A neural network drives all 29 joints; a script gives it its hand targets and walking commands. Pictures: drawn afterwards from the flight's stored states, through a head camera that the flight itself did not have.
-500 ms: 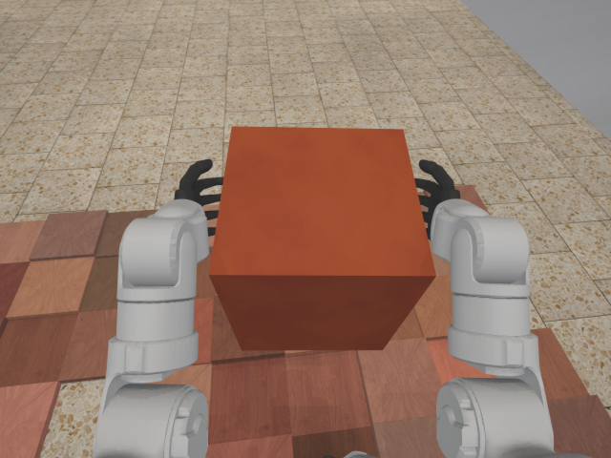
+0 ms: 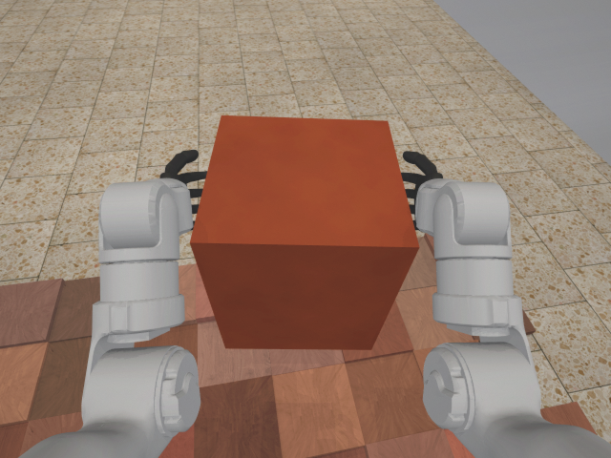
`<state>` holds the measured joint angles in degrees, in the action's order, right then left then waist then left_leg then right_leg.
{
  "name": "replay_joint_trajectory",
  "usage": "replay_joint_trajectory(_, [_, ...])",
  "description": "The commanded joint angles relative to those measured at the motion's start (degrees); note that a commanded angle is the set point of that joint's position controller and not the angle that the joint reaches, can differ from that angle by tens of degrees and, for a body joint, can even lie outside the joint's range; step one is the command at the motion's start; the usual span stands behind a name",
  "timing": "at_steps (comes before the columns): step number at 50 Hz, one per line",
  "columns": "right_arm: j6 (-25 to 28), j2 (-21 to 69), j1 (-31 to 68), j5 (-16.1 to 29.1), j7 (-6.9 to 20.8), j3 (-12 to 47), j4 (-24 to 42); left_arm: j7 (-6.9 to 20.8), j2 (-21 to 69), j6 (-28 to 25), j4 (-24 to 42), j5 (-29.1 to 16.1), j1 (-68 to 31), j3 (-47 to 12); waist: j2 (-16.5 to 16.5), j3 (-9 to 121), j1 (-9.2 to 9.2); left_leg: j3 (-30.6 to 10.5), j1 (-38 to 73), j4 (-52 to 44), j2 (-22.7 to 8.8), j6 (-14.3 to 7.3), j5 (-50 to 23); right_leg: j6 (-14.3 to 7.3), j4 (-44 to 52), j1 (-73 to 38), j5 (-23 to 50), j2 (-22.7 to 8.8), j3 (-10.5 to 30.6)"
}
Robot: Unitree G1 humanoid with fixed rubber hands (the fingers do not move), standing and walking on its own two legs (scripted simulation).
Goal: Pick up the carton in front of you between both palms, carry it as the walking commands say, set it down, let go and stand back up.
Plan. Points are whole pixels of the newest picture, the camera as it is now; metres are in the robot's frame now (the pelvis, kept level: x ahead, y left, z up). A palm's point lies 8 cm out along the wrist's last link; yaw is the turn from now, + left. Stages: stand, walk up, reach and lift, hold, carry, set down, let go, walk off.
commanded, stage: carry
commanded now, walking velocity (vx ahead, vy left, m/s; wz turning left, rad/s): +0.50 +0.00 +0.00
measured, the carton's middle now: (301, 241) +0.38 -0.01 +0.08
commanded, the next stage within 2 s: none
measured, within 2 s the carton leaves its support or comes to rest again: neither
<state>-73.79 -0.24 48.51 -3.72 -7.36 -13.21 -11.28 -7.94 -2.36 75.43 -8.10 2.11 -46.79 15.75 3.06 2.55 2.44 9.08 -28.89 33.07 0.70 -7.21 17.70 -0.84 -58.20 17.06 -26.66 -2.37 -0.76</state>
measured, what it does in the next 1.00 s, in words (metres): climbs: right foot, then left foot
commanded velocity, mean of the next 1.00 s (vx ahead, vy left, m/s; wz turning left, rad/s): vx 0.50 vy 0.00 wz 0.00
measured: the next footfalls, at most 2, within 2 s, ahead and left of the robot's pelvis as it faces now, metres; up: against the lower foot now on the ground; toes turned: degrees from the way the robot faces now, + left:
right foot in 0.28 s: +0.34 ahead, -0.12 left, +0.01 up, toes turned -5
left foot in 0.70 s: +0.61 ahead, +0.09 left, +0.01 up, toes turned +6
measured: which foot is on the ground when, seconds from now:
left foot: down 0.00-0.30, up 0.32-0.68, down 0.70-1.00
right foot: up 0.00-0.26, down 0.28-0.70, up 0.72-1.00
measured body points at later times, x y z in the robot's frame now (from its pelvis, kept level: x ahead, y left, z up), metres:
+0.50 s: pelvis +0.30 -0.03 +0.03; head +0.33 -0.05 +0.48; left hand +0.66 +0.14 +0.14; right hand +0.68 -0.17 +0.14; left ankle +0.30 +0.09 -0.63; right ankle +0.30 -0.12 -0.70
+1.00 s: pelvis +0.60 +0.03 +0.04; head +0.64 +0.03 +0.48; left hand +0.98 +0.15 +0.13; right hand +0.96 -0.15 +0.13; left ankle +0.57 +0.09 -0.70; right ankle +0.69 -0.09 -0.65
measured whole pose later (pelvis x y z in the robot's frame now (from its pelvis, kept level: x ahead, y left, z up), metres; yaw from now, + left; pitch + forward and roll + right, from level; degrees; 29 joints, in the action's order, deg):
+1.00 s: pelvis +0.60 +0.03 +0.04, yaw +0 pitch +5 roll -1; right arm -67.6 1.4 35.4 -2.2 -7.7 -11.7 -2.6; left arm -7.5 2.0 69.0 -1.4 4.4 -36.0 12.5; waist -0.4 0.2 4.2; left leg 6.7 -16.1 28.0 1.2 -1.0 17.5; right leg -1.7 -48.9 38.4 -14.8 -0.9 -3.3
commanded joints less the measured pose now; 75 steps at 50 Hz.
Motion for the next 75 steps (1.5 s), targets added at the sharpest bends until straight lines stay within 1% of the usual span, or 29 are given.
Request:
replay_joint_trajectory(1, [0.9, 62.4, 44.6, 27.0, 11.4, 32.5, 14.5, 12.4, 63.5, -1.0, 10.7, -23.3, -47.4, -33.8, -11.9, 33.5, 3.23, -31.9, 51.6, -6.2, -19.2, -9.3, -20.8, -0.7, -22.0, 32.2, -1.3, 2.2, 3.5])
replay_joint_trajectory(3, [0.7, 62.8, 47.4, 28.5, 10.9, 34.1, 21.7, 11.3, 62.0, -1.0, 13.5, -22.2, -45.7, -33.7, -7.2, 30.7, 1.34, -25.3, 43.8, -8.6, -16.7, -5.5, -11.4, -0.8, -15.1, 30.7, 1.9, -0.6, 4.1])
replay_joint_trajectory(7, [-0.2, 58.7, 43.1, 27.5, 10.7, 35.9, 25.5, 9.8, 57.8, -0.6, 16.2, -19.2, -40.4, -35.2, -11.4, 30.5, 1.23, -17.7, 39.3, -9.7, -15.3, -5.9, -7.5, 0.1, -1.7, 27.9, 1.3, -1.0, 1.0])
replay_joint_trajectory(12, [-0.9, 56.7, 37.6, 25.5, 12.8, 38.0, 16.7, 11.6, 56.6, -0.2, 9.6, -18.0, -36.1, -37.0, -12.0, 25.4, -1.58, -7.6, 26.2, -7.8, -11.8, -1.9, -13.9, 0.2, 22.7, 7.8, 14.0, 3.2, -8.4])
replay_joint_trajectory(14, [-0.9, 57.5, 36.3, 25.0, 13.2, 38.0, 12.5, 13.0, 57.8, -0.3, 4.5, -19.1, -35.1, -36.6, -5.7, 28.8, -5.58, -0.9, 17.8, 8.5, -7.9, 1.3, -23.3, -1.8, 27.3, -13.0, 15.0, 6.3, -12.0])
replay_joint_trajectory(15, [-1.0, 57.3, 37.0, 24.6, 13.5, 37.0, 10.5, 13.6, 58.4, -0.8, 1.1, -19.3, -32.9, -36.0, 1.4, 31.1, -8.25, -0.4, 4.3, 20.7, -3.6, 4.2, -15.7, -6.0, 30.4, -25.8, 7.0, -2.7, 6.4])
replay_joint_trajectory(16, [-0.9, 58.4, 37.6, 24.1, 13.9, 36.2, 8.9, 13.9, 58.8, -1.6, -0.6, -19.5, -32.5, -35.5, 15.1, 30.1, -8.01, -3.1, -10.4, 33.4, 3.4, 6.4, 9.2, -12.8, 36.4, -31.9, 19.5, -14.9, 32.4])
replay_joint_trajectory(17, [-0.6, 59.7, 37.3, 23.5, 13.9, 35.4, 6.9, 14.4, 60.3, -1.8, -1.0, -20.3, -33.2, -35.3, 12.7, 30.6, -7.84, -8.8, -17.7, 41.7, 1.0, 4.9, 12.2, -15.6, 33.9, -35.2, 24.8, -17.5, 35.2])
replay_joint_trajectory(20, [1.1, 63.9, 35.1, 22.4, 13.9, 33.6, 4.2, 16.0, 67.2, -3.8, 2.7, -24.1, -38.5, -36.8, 2.7, 27.0, -7.12, -10.8, -21.5, 42.6, -3.5, 5.1, 7.7, -12.5, 32.1, -29.7, 34.8, -15.4, 23.9])
replay_joint_trajectory(24, [3.6, 65.9, 33.5, 21.6, 12.6, 33.5, 6.3, 16.3, 71.3, -6.1, 8.0, -27.0, -42.0, -38.8, 2.4, 24.2, -4.98, -8.3, -14.6, 25.1, -4.0, 6.9, 6.3, -10.4, 37.1, -21.8, 27.7, -13.3, 14.2])
replay_joint_trajectory(28, [5.0, 65.2, 30.0, 21.1, 11.6, 35.3, 8.1, 15.9, 69.5, -7.1, 9.2, -26.7, -37.8, -40.1, 6.4, 23.9, -5.51, -3.6, -6.9, 12.1, -2.0, 6.4, -7.3, -8.3, 34.7, -19.7, 40.0, -10.1, 4.0])
replay_joint_trajectory(33, [4.7, 61.8, 26.5, 21.0, 12.3, 35.6, 7.5, 15.1, 65.8, -7.4, 6.7, -24.5, -31.6, -40.3, 4.4, 20.5, -7.12, -1.0, -2.0, -5.0, 0.0, 4.5, -17.2, -6.0, 30.0, -22.5, 44.0, -8.7, 1.5])
replay_joint_trajectory(35, [4.7, 60.9, 24.3, 20.8, 13.1, 34.8, 4.8, 15.1, 65.5, -7.4, 5.0, -24.0, -30.5, -40.6, 1.1, 24.9, -1.92, 2.9, 19.9, -6.8, 2.3, 3.5, -17.1, -2.9, 16.6, -12.8, 47.0, -5.3, -4.2])
replay_joint_trajectory(36, [5.1, 59.0, 24.2, 20.0, 13.5, 33.8, 3.8, 15.2, 66.2, -7.2, 4.5, -24.0, -31.0, -40.9, -6.7, 31.2, -0.32, -13.1, 38.4, -3.0, -8.6, -1.6, -17.2, 0.0, 1.7, 3.0, 33.4, -2.2, -4.3])
replay_joint_trajectory(37, [5.6, 59.8, 22.5, 19.7, 13.8, 33.7, 2.0, 15.5, 66.7, -7.0, 4.7, -23.7, -31.4, -40.7, -20.9, 35.2, 1.82, -33.5, 49.6, -5.8, -19.0, -7.8, -20.7, 2.2, -12.2, 18.9, 4.7, 5.1, -3.5])
replay_joint_trajectory(38, [6.0, 60.8, 22.1, 20.6, 14.1, 33.8, 3.0, 15.5, 67.3, -7.3, 5.2, -23.8, -32.8, -41.2, -21.0, 33.2, 2.06, -37.4, 50.3, -7.6, -19.9, -8.7, -20.3, 1.4, -20.0, 27.1, -4.0, 6.5, -0.6])
replay_joint_trajectory(40, [6.8, 64.2, 29.2, 24.0, 14.5, 36.4, 9.4, 14.9, 68.7, -8.2, 6.5, -23.6, -34.4, -40.6, -8.4, 28.9, 2.39, -31.4, 44.8, -6.4, -18.3, -6.0, -24.5, -0.3, -17.6, 30.4, -0.1, 2.5, 1.6])
replay_joint_trajectory(41, [7.2, 65.7, 32.4, 25.9, 14.5, 38.0, 12.5, 14.4, 68.9, -8.4, 7.6, -23.4, -34.3, -40.5, -6.7, 27.4, 1.86, -29.7, 40.2, -7.7, -17.7, -4.9, -22.4, -0.5, -14.0, 28.6, 1.8, 1.1, 2.0])
replay_joint_trajectory(45, [7.5, 66.6, 34.4, 29.2, 14.4, 40.9, 18.2, 12.3, 67.0, -8.8, 10.0, -21.3, -30.2, -40.3, -8.5, 27.1, 1.14, -24.0, 35.4, -10.7, -16.5, -5.4, -16.2, -0.8, -1.1, 25.5, 2.7, 1.2, -0.5])
replay_joint_trajectory(55, [6.2, 62.1, 26.7, 26.7, 15.7, 40.3, 9.4, 12.4, 59.6, -7.3, 6.5, -16.9, -24.1, -39.3, -7.2, 18.0, 2.63, -11.8, 36.7, -9.3, -9.7, -0.5, -32.9, -2.6, 32.7, 16.5, 32.3, 3.2, -5.9])
replay_joint_trajectory(57, [6.4, 62.3, 26.0, 26.0, 15.9, 39.4, 6.9, 13.2, 59.5, -7.0, 4.2, -17.1, -24.4, -38.4, -9.5, 18.7, 0.47, -9.2, 34.2, -4.5, -9.4, 1.5, -42.8, -4.3, 35.1, 6.2, 32.9, 4.1, -8.1])
replay_joint_trajectory(59, [6.6, 62.7, 26.2, 25.6, 16.0, 38.5, 4.7, 13.9, 59.6, -7.2, 1.7, -17.2, -23.0, -37.2, -5.8, 23.5, -5.86, -3.7, 22.8, 12.1, -6.1, 5.1, -39.6, -5.1, 35.1, -16.2, 32.1, 4.2, -9.6])
replay_joint_trajectory(60, [6.7, 62.3, 27.1, 25.2, 16.0, 37.7, 4.0, 14.4, 59.7, -7.4, -0.1, -17.4, -21.8, -36.1, 0.4, 25.5, -7.28, -4.7, 8.6, 23.7, -3.2, 6.2, -10.1, -6.1, 29.1, -28.9, 37.8, -5.4, 1.9])
replay_joint_trajectory(61, [6.3, 63.9, 26.7, 24.9, 15.9, 37.1, 2.2, 14.6, 58.6, -7.6, -1.6, -17.1, -23.6, -35.3, 10.9, 28.4, -4.30, -7.3, -6.9, 37.2, 2.3, 6.9, 16.8, -13.3, 24.9, -40.6, 46.9, -16.7, 20.6])
replay_joint_trajectory(62, [6.3, 63.8, 26.5, 24.5, 15.5, 35.8, 2.2, 14.9, 60.6, -8.1, -2.3, -18.2, -23.3, -35.3, 13.4, 30.6, -6.85, -9.8, -17.3, 46.6, 2.8, 6.1, 17.0, -19.3, 31.2, -42.0, 27.5, -20.3, 31.6])
replay_joint_trajectory(64, [7.2, 65.5, 29.4, 23.9, 14.7, 35.8, 5.0, 15.8, 66.2, -9.1, 2.5, -21.8, -29.0, -38.1, 1.8, 25.6, -6.05, -11.7, -16.6, 44.0, -1.4, 4.6, 9.0, -15.6, 35.7, -29.1, 22.4, -16.0, 25.5])
replay_joint_trajectory(66, [7.9, 66.3, 30.6, 23.5, 13.5, 35.7, 7.9, 16.1, 70.1, -9.8, 7.8, -25.8, -36.2, -41.4, -1.4, 24.4, -4.84, -11.3, -13.1, 38.9, -3.6, 5.3, 6.5, -14.2, 37.0, -21.1, 23.9, -15.0, 20.4])
replay_joint_trajectory(68, [8.3, 66.4, 28.8, 22.8, 12.4, 36.0, 9.9, 16.1, 71.5, -10.3, 11.0, -28.1, -37.6, -43.2, -0.6, 24.5, -3.76, -10.2, -11.1, 32.0, -4.4, 6.1, 4.8, -13.1, 38.1, -18.2, 23.9, -14.0, 16.6])
replay_joint_trajectory(75, [8.8, 63.4, 24.6, 21.3, 10.8, 39.4, 14.6, 15.7, 67.8, -10.4, 13.7, -27.6, -30.6, -44.5, 3.1, 23.6, -7.39, -5.6, -15.0, 11.5, -3.0, 6.4, -12.9, -10.1, 32.9, -26.4, 44.0, -8.1, 5.7])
